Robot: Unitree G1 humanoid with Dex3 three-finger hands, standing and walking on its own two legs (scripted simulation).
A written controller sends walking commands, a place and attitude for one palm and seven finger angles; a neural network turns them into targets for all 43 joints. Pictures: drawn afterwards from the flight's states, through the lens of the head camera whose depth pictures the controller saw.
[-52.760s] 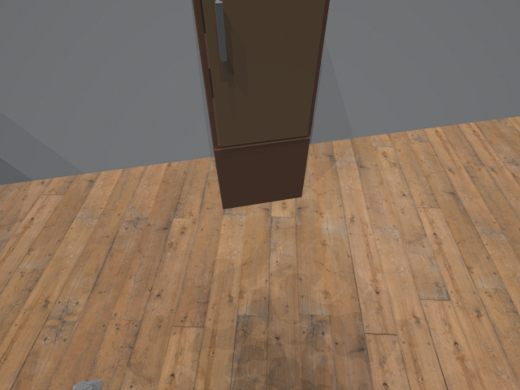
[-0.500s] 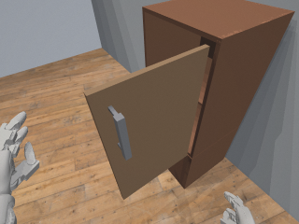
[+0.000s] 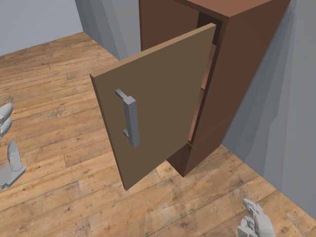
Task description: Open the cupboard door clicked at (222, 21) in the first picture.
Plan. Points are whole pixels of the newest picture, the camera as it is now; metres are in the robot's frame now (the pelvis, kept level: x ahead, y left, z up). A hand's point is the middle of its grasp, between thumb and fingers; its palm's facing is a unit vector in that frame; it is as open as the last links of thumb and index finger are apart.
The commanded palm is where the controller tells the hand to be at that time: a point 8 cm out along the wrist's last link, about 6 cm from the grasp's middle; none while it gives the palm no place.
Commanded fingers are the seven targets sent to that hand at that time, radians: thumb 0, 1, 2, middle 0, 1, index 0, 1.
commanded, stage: step back with the hand held close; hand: left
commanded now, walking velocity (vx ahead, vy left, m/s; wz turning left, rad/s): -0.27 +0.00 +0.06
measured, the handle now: (127, 120) +0.36 +0.10 +0.12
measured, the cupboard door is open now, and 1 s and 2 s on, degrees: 91 91 91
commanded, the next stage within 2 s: stop stepping back and stand still in 0.64 s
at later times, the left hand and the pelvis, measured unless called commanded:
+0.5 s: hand out of the picture +0.11 +0.32 +0.17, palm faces +0.49 -0.77 -0.41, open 7.4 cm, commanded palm +0.04 +0.35 +0.18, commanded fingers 0.00 0.90 0.90 -0.20 -0.30 -0.20 -0.30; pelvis -0.09 +0.04 -0.02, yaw +4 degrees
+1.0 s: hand out of the picture +0.02 +0.34 +0.18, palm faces +0.33 -0.88 -0.35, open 7.5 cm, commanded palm -0.06 +0.38 +0.18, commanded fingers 0.00 0.90 0.90 -0.20 -0.30 -0.20 -0.30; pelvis -0.22 +0.10 +0.00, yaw -5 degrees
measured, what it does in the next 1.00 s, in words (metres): walks backwards: right foot, then left foot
